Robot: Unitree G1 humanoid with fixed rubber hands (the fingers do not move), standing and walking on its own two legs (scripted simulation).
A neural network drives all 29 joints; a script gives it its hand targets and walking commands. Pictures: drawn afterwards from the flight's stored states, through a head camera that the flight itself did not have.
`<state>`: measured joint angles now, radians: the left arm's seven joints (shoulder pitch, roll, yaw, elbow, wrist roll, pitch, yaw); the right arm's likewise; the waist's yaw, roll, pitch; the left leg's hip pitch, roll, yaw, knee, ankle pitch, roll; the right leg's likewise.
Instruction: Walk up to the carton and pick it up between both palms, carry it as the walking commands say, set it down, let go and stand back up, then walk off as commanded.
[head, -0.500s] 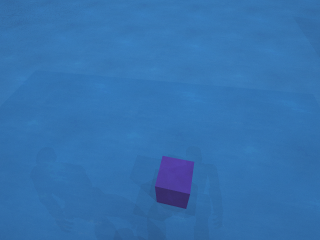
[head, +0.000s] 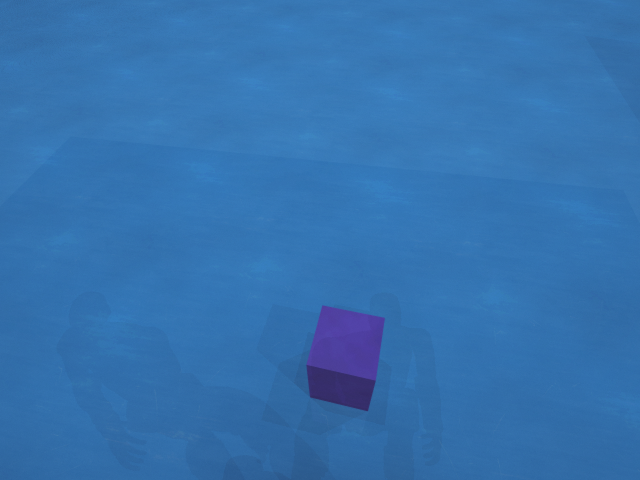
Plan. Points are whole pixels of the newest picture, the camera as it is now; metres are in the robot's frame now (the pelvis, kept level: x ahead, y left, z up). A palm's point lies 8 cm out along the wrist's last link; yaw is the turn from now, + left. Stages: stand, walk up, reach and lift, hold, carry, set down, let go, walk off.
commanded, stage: stand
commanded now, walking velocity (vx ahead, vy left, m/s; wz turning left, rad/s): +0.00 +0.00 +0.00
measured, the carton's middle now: (345, 359) +0.53 -0.05 -0.65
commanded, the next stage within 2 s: walk off in 1.98 s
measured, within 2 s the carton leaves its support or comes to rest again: neither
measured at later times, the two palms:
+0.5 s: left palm out of the picture -0.05 +0.18 -0.15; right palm out of the picture -0.04 -0.21 -0.15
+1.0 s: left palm out of the picture -0.04 +0.17 -0.15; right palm out of the picture -0.04 -0.21 -0.15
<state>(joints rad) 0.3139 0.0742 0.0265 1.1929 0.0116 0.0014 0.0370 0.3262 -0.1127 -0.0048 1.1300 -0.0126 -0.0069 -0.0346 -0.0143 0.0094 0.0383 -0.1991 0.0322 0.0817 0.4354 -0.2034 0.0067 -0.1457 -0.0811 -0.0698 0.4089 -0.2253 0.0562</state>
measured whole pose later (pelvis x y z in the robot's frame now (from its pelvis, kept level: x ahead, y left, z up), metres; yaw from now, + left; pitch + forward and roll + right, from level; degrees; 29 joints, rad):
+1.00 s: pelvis +0.00 -0.02 +0.00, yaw +0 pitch -1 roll +0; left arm 0.34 0.07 0.03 1.15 0.01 -0.01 0.03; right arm 0.34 -0.09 0.00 1.13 -0.01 -0.01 -0.03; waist -0.01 0.01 0.03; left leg -0.24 0.06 0.06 0.45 -0.20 -0.03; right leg -0.19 -0.05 -0.08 0.44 -0.24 0.03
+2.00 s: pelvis +0.01 -0.03 +0.00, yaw +0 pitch -1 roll +0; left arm 0.32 0.07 0.03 1.15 0.01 -0.02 0.03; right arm 0.32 -0.09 -0.01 1.15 -0.01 -0.01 -0.03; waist 0.00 0.01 0.04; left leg -0.20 0.07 0.06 0.43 -0.21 -0.04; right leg -0.15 -0.04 -0.08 0.43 -0.25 0.02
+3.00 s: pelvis -0.12 -0.06 -0.01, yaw +1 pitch +1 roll +0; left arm 0.30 0.10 0.04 1.03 0.03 0.01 0.03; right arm 0.22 -0.18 -0.07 1.04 -0.02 0.06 -0.01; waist 0.00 0.04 0.00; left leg -0.36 0.03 0.00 0.86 -0.37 -0.02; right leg -0.27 -0.01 -0.15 0.50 -0.26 -0.06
